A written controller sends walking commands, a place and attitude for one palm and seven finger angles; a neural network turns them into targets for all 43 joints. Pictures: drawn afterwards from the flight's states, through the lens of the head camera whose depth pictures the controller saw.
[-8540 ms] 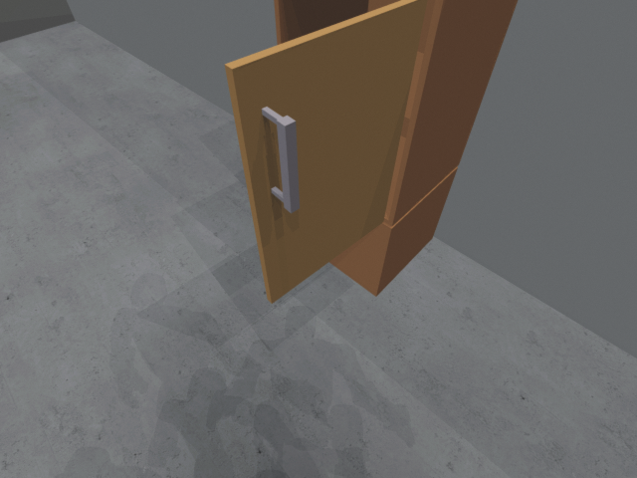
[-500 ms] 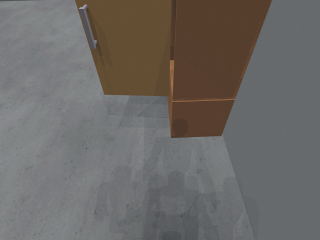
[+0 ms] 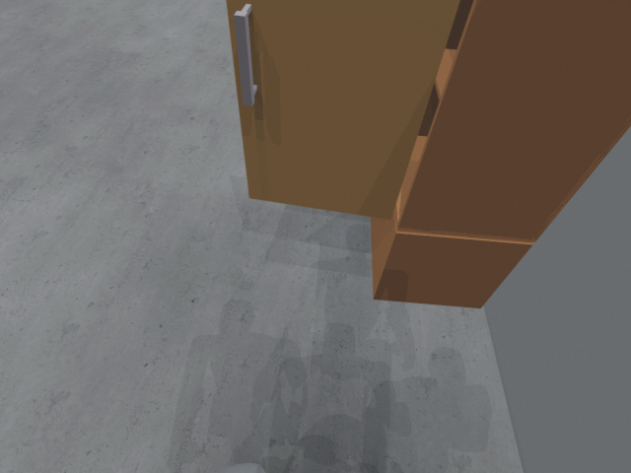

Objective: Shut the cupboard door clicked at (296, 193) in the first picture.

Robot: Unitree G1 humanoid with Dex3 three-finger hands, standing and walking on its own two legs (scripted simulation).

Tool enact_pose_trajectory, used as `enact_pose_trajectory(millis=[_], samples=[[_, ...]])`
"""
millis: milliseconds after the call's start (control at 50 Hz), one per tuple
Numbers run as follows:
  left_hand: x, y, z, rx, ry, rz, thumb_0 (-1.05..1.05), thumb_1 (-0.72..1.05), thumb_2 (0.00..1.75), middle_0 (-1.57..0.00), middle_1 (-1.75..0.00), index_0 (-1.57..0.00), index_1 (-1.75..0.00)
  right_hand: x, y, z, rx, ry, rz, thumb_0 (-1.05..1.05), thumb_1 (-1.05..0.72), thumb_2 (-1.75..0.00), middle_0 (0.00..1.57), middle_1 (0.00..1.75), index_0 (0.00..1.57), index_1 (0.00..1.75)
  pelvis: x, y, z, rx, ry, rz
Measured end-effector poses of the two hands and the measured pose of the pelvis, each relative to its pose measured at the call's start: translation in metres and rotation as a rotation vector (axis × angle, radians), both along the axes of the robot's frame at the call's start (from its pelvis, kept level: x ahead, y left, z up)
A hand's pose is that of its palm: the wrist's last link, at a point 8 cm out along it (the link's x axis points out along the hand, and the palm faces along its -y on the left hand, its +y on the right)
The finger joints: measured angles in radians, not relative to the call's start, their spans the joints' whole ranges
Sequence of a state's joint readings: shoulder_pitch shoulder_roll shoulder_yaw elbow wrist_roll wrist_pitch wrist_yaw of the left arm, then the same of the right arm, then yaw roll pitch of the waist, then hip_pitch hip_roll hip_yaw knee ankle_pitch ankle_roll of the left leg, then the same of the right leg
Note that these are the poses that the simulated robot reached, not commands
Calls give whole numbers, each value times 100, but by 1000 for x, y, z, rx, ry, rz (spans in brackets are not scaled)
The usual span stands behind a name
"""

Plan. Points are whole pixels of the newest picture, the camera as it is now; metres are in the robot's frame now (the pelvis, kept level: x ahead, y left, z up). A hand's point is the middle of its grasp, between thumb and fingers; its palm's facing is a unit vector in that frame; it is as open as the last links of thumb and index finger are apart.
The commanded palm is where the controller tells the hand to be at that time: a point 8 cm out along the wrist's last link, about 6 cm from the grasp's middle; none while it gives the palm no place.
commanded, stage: take the last steps up to it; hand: left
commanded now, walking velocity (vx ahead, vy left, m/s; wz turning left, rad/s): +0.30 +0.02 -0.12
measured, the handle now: (248, 57) +0.81 +0.22 +0.10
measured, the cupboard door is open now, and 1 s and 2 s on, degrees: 85 85 85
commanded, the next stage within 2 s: come to a stop and stand still in 0.72 s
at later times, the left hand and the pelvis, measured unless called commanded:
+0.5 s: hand (232, 378) +0.26 +0.15 -0.14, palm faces +0.00 -0.98 -0.21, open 7.2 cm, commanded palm none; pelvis +0.17 -0.02 +0.01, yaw -3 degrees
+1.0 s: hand (215, 334) +0.34 +0.21 -0.17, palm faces +0.00 -0.99 -0.15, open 7.3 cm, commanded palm none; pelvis +0.32 +0.04 +0.01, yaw -4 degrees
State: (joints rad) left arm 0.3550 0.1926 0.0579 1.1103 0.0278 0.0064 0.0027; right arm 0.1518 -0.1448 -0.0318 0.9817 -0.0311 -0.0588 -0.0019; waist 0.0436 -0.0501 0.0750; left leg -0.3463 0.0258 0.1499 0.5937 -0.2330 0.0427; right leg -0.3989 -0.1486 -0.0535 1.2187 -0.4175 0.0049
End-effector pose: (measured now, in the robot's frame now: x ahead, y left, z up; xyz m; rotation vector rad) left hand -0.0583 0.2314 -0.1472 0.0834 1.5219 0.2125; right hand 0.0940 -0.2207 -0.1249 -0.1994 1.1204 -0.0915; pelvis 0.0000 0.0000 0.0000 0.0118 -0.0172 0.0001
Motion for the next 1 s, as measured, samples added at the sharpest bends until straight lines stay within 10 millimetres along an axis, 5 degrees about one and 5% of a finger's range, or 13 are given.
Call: enact_pose_trajectory(millis=[180, 360, 420, 500, 660, 780, 860, 1000], samples=[[186, 17, 35, 34, -351, -116, 1, 92, 90, -20, -29, -20, -30, -11, 2, 2, 6, 100, -103, -1, -94, -90, 21, 30, 20, 30, 55, 16, 17, 28, 0, -25], [308, -16, 39, 31, -437, -240, 0, 91, 90, -20, -30, -20, -30, -35, 3, -19, 78, 327, -213, 1, -92, -90, 20, 30, 20, 30, 127, -5, 7, 44, 6, -60], [322, -28, 34, 25, -428, -242, 0, 91, 90, -20, -30, -20, -30, -26, -2, -21, 92, 383, -228, 1, -92, -90, 20, 30, 20, 30, 147, -14, 5, 18, 2, -58], [314, -28, 35, 38, -365, -163, -1, 93, 90, -20, -30, -21, -30, 16, -13, -11, 75, 372, -214, 1, -91, -90, 20, 30, 20, 30, 172, -18, 14, -1, 8, -49], [287, -10, 28, 17, -155, -106, -1, 94, 90, -20, -30, -20, -30, 145, -18, 5, 29, 202, -146, 1, -92, -90, 20, 30, 20, 30, 226, -8, 22, -14, 28, -45], [282, 3, 5, -48, -23, -49, 0, 92, 90, -20, -30, -20, -30, 245, 1, 6, -20, 59, -77, 1, -92, -90, 20, 30, 20, 30, 277, 20, 7, -37, 20, -53], [309, 16, -2, -56, 6, -71, 1, 92, 90, -20, -30, -20, -30, 278, 18, 8, -36, 14, -76, 1, -92, -90, 20, 30, 20, 30, 300, 32, 4, -15, 13, -69], [398, 24, 6, -30, -123, -110, 1, 91, 90, -20, -30, -20, -30, 283, 26, 12, -53, 83, -114, -1, -95, -90, 21, 30, 20, 30, 322, 36, 15, -15, 18, -67]])
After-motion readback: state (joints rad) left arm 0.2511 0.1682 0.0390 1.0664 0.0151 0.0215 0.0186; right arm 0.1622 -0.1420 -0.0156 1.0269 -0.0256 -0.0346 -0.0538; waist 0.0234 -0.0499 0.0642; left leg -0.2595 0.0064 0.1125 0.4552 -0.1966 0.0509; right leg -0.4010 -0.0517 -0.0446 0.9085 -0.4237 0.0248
